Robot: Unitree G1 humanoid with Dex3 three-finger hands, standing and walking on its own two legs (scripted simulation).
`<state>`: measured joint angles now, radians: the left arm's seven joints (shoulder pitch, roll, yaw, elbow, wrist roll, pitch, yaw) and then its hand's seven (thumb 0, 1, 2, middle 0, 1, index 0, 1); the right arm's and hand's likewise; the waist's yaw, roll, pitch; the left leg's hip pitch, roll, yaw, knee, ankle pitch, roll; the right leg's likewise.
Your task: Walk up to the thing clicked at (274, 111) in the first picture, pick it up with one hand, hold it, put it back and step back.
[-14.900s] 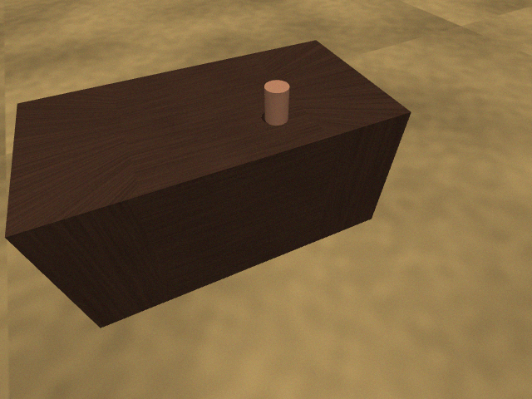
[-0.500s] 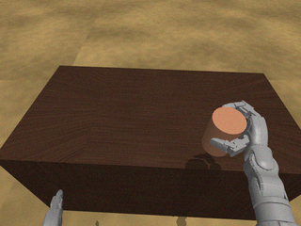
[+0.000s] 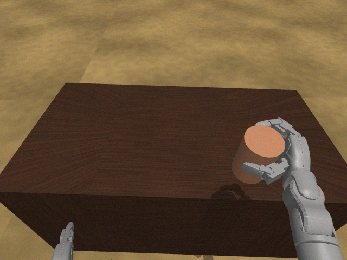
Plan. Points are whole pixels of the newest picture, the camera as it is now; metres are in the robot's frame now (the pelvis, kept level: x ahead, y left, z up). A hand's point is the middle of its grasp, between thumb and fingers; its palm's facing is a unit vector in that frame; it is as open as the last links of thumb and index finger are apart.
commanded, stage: hold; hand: right
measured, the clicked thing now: (255, 155) +0.33 -0.16 +0.11
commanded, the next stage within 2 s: none
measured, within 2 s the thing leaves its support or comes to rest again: neither
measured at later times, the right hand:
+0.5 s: hand (264, 152) +0.32 -0.17 +0.13, palm faces +0.13 +0.99 +0.00, open 11.2 cm
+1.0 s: hand (268, 150) +0.33 -0.18 +0.13, palm faces +0.16 +0.99 +0.00, open 11.2 cm
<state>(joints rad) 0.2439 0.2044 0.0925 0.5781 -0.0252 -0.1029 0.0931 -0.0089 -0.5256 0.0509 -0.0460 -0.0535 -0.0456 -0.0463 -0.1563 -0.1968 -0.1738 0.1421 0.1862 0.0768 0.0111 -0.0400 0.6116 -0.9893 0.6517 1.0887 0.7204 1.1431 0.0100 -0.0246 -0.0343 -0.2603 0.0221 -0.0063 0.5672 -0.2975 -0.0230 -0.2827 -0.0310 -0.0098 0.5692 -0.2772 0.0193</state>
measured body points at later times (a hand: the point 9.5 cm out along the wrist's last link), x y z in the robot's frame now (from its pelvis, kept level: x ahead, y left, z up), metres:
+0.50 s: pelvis +0.00 +0.00 +0.00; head -0.01 +0.02 +0.45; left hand +0.16 +0.26 -0.07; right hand +0.31 -0.22 +0.13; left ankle +0.00 +0.13 -0.73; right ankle +0.02 -0.13 -0.73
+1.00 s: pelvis +0.00 +0.00 +0.01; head -0.01 +0.01 +0.45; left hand +0.16 +0.26 -0.07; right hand +0.31 -0.23 +0.13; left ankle +0.00 +0.13 -0.73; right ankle +0.02 -0.13 -0.73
